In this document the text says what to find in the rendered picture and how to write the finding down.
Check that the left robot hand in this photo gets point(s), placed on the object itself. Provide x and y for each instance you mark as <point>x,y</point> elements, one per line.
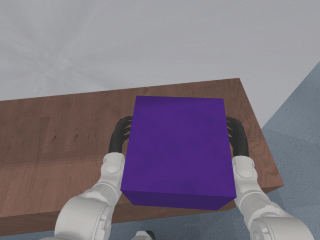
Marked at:
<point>118,137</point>

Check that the robot left foot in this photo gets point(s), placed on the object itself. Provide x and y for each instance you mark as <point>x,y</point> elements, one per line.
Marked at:
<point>151,234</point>

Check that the carton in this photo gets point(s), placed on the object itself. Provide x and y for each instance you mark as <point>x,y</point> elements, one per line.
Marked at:
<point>178,154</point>

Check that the left robot upper arm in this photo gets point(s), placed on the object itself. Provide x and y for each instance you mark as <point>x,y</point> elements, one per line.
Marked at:
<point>84,219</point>

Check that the right robot hand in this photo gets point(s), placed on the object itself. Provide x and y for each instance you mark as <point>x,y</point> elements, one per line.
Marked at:
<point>238,140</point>

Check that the left robot forearm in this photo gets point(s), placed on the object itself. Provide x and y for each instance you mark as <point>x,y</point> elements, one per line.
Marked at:
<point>107,189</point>

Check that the right robot forearm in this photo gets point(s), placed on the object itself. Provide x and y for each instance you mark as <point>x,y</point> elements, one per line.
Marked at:
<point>250,199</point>

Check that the right robot upper arm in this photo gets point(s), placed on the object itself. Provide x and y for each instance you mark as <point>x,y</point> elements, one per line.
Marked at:
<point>278,228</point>

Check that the pedestal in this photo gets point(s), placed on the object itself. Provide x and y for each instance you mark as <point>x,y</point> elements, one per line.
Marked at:
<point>52,149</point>

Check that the robot left shin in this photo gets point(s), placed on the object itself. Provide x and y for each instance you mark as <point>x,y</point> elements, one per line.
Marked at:
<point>142,233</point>

